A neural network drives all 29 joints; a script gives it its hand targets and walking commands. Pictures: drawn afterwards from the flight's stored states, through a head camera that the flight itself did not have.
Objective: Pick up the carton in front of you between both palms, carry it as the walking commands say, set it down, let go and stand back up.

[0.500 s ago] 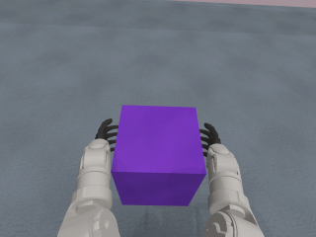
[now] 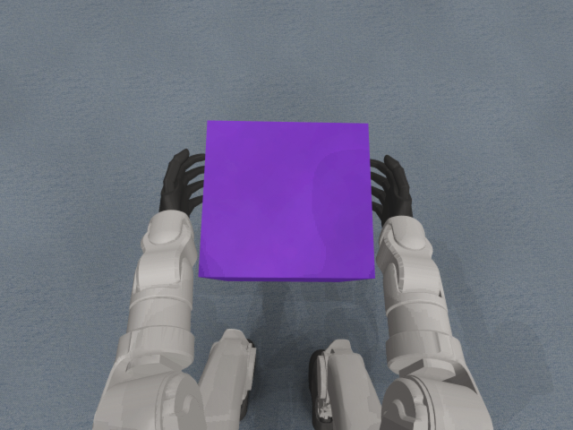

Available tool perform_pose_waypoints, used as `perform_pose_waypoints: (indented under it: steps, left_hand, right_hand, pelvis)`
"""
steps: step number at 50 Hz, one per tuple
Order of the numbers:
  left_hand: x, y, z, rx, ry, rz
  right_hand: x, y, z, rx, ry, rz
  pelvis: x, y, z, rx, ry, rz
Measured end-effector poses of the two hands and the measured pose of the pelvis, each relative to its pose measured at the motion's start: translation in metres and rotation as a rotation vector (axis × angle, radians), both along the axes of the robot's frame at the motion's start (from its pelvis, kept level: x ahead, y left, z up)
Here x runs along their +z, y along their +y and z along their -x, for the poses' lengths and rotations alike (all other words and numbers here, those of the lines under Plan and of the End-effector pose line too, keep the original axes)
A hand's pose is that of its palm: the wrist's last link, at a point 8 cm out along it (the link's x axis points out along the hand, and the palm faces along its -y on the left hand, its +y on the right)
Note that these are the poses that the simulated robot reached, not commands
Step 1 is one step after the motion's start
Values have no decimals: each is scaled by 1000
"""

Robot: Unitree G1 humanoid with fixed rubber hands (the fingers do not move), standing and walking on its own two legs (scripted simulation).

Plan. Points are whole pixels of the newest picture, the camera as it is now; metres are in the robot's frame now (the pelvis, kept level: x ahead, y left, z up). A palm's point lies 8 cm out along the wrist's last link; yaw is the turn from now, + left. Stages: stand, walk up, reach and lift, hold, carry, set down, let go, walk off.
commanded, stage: set down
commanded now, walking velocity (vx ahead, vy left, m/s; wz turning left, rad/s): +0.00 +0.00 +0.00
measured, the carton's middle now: (285, 216) +0.43 +0.03 -0.15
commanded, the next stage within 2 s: none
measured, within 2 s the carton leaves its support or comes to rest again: rests again in 1.48 s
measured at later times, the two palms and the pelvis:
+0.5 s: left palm (196, 216) +0.44 +0.19 -0.23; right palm (359, 214) +0.47 -0.11 -0.23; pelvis -0.04 +0.00 -0.13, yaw -1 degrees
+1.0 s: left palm (208, 220) +0.47 +0.20 -0.39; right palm (337, 214) +0.51 -0.10 -0.39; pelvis -0.05 +0.00 -0.23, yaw -1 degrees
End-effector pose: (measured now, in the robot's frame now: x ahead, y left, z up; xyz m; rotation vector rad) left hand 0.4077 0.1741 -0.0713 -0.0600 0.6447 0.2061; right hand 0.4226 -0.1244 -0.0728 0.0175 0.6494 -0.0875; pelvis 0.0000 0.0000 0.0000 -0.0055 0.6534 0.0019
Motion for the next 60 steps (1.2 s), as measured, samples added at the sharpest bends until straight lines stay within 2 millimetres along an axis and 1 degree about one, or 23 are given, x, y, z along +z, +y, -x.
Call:
perform_pose_waypoints:
  steps: [3,7,19,26,38,51,55,57,60]
  left_hand:
    - [-14,1,-5,3,18,0]
    - [-37,2,-9,3,33,-6]
    - [-120,10,-24,20,30,-16]
    - [-163,13,-34,24,37,-17]
    - [-237,18,-51,24,61,-33]
    - [-323,26,-68,24,83,-39]
    - [-341,29,-74,13,88,-43]
    - [-344,31,-77,15,83,-44]
    - [-345,31,-79,30,79,-46]
  right_hand:
    - [-14,1,-6,5,18,4]
    - [-37,2,-12,13,32,8]
    - [-120,10,-33,39,28,13]
    - [-164,14,-46,50,35,16]
    - [-237,19,-67,76,55,34]
    - [-323,27,-90,114,75,54]
    - [-344,29,-95,124,79,57]
    - [-349,31,-98,127,74,56]
    - [-351,32,-99,125,70,52]
  pelvis:
    - [-13,0,2,-1,30,0]
    - [-32,1,6,-1,68,0]
    - [-101,0,29,-5,143,3]
    - [-137,-1,40,-6,156,3]
    - [-187,0,48,-11,167,0]
    - [-236,1,46,-12,127,-2]
    - [-248,1,44,-11,106,-1]
    - [-253,1,43,-11,91,-1]
    - [-259,2,41,-10,76,-1]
